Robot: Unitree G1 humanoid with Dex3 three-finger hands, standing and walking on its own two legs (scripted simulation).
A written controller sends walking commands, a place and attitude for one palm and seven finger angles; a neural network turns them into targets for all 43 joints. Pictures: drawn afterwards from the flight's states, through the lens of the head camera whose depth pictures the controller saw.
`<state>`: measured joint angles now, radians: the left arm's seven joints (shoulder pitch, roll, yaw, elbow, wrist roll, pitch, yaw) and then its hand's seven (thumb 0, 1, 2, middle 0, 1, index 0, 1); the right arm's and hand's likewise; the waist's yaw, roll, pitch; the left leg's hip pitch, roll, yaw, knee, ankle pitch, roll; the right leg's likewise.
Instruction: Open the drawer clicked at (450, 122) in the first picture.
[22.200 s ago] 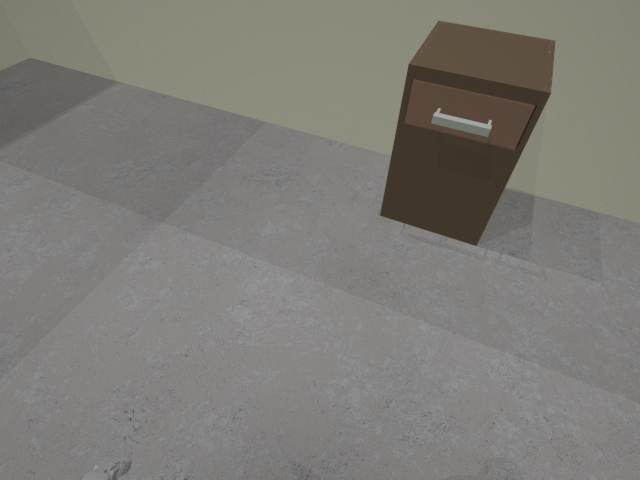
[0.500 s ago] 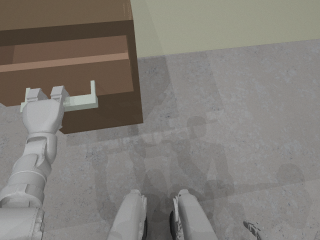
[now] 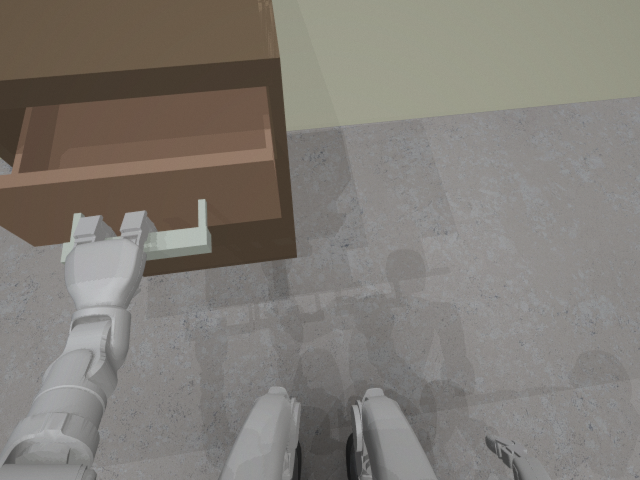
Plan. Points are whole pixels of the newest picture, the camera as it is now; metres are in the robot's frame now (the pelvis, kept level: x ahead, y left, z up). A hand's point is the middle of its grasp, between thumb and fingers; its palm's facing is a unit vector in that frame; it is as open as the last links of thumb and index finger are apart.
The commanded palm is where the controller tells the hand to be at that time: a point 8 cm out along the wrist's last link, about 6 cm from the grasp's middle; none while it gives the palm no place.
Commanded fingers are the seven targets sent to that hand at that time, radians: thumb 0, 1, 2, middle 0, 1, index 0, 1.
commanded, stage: pull the drawer open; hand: left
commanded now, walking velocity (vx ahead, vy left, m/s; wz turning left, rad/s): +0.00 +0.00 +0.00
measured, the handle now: (140, 231) +0.43 +0.27 -0.05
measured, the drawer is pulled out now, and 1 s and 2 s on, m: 0.12 0.21 0.30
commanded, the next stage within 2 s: none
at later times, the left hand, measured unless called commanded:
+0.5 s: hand (126, 310) +0.32 +0.27 -0.07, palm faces -0.03 -0.04 -1.00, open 6.4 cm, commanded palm +0.29 +0.27 -0.03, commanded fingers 0.00 0.90 0.90 -0.40 -1.35 -0.40 -1.35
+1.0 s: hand (124, 346) +0.27 +0.27 -0.07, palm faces -0.04 -0.04 -1.00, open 6.4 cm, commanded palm +0.24 +0.26 -0.03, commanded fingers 0.00 0.90 0.90 -0.40 -1.35 -0.40 -1.35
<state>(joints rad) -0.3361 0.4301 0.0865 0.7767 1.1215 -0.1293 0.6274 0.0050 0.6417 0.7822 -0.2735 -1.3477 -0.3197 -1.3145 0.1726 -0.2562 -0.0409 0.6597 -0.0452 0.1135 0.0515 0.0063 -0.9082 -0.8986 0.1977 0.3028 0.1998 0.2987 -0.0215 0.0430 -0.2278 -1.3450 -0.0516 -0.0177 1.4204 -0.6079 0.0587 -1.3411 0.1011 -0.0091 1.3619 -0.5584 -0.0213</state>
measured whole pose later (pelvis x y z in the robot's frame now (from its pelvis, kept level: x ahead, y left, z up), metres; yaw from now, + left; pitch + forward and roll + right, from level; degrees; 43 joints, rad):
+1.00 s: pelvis +0.01 -0.01 +0.01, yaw +1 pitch +29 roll -2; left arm 0.03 0.34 0.03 0.48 1.13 -0.07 0.67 0.01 0.64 0.77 -0.27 -1.35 -0.33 -1.32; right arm 0.10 -0.24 -0.04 0.61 -0.05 0.10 0.04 0.01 -0.91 -0.90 0.20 0.30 0.20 0.30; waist 0.02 0.03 -0.24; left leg -1.28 -0.05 -0.02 1.40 -0.62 0.05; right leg -1.28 0.10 -0.01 1.36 -0.58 -0.03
